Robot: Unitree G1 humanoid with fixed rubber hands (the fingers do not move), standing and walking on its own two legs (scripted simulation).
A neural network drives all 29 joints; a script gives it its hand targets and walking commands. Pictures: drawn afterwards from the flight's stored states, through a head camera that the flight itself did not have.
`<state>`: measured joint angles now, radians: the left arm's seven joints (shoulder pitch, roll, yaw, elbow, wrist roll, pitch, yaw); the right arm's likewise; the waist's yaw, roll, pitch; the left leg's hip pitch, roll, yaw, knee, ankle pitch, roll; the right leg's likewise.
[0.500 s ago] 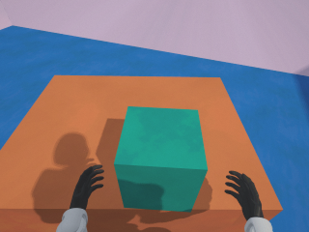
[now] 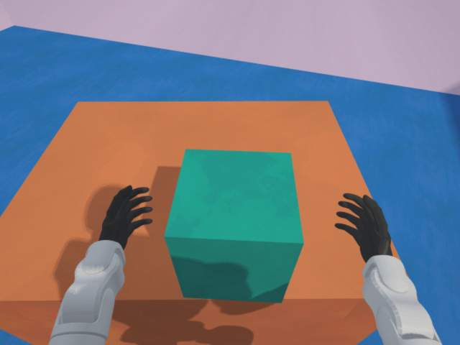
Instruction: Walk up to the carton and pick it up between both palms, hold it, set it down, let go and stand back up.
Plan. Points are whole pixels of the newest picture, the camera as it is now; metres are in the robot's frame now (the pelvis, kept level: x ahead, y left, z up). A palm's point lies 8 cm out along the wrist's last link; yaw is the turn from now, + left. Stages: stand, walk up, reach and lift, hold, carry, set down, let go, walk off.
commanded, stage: reach and lift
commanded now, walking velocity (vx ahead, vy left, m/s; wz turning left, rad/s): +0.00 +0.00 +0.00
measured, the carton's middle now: (234, 228) +0.37 +0.03 -0.03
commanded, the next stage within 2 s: none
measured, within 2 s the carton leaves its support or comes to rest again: neither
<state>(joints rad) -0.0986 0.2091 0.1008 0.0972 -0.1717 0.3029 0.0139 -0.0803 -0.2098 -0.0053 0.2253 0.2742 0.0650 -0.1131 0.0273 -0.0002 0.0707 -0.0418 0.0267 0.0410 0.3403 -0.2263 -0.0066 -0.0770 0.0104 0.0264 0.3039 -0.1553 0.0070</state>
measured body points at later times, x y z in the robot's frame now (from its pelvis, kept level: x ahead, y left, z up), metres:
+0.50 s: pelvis +0.00 -0.01 +0.00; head +0.01 +0.00 +0.45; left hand +0.37 +0.23 +0.13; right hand +0.38 -0.20 +0.12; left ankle -0.02 +0.12 -0.75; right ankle +0.01 -0.13 -0.75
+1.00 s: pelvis +0.00 -0.01 +0.00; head +0.01 +0.01 +0.45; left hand +0.41 +0.23 +0.15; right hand +0.42 -0.20 +0.14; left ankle -0.02 +0.12 -0.75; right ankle +0.01 -0.13 -0.75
